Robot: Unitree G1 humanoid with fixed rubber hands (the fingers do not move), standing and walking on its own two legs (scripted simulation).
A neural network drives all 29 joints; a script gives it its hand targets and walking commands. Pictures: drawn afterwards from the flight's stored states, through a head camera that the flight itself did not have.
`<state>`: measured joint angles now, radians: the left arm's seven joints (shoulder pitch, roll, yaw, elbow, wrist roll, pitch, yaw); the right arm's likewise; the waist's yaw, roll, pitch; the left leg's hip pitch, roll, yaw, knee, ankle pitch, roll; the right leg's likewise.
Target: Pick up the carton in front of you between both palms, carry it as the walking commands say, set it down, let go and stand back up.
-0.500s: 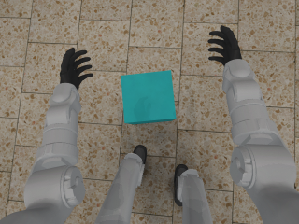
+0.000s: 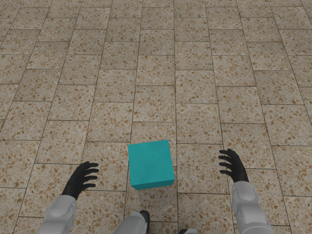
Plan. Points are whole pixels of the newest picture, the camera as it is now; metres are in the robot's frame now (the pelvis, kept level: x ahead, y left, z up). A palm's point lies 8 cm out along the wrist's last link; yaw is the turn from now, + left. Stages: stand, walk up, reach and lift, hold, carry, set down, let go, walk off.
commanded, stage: let go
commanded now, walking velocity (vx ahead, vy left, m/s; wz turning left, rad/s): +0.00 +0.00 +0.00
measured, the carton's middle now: (151, 166) +0.40 +0.09 -0.62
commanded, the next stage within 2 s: stand in 0.78 s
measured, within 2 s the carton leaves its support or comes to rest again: neither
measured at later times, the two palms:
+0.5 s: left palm (84, 201) +0.19 +0.19 -0.04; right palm (294, 230) +0.19 -0.27 -0.04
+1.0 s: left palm (55, 213) +0.15 +0.26 -0.07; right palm out of the picture +0.15 -0.30 -0.05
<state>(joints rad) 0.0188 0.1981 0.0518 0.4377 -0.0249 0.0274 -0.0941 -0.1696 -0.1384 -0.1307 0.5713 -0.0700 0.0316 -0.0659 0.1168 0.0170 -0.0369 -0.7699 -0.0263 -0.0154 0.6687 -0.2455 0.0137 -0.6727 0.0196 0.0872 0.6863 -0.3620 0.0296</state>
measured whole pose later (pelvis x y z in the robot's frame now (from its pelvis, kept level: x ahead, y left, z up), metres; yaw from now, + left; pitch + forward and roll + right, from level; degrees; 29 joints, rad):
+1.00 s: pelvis +0.02 -0.02 +0.02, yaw +0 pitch +0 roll +0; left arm 0.22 0.33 0.06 0.63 0.04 0.04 0.01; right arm 0.20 -0.30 -0.05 0.72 -0.05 0.01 -0.01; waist 0.00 -0.04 -0.01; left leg -0.27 -0.01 -0.03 0.53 -0.26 0.00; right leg -0.16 0.03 0.08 0.51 -0.35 0.00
